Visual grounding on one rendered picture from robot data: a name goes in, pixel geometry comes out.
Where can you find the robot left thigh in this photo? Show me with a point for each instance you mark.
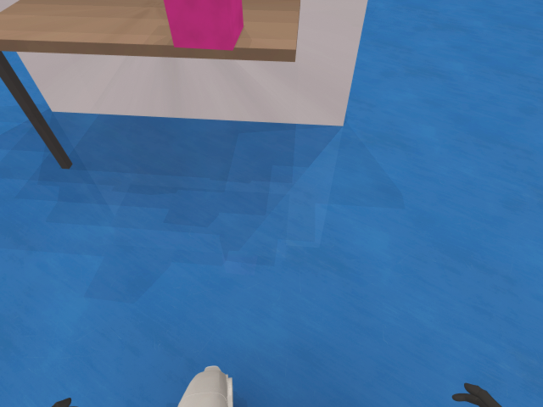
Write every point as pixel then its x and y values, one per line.
pixel 208 389

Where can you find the table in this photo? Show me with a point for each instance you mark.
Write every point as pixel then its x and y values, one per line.
pixel 129 28

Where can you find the carton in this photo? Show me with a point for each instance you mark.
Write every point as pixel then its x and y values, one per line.
pixel 205 24

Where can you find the robot right hand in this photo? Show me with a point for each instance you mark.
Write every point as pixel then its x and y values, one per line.
pixel 476 396

